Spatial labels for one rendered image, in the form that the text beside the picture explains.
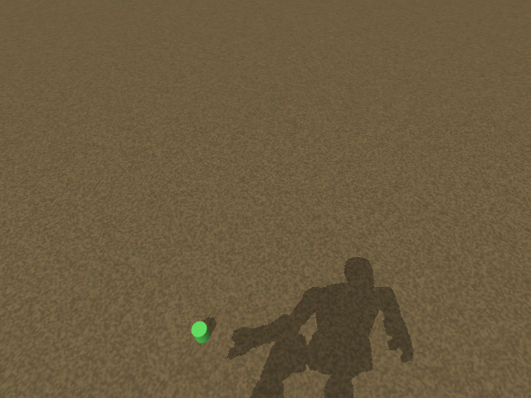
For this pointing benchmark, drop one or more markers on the tin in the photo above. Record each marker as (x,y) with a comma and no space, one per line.
(200,332)

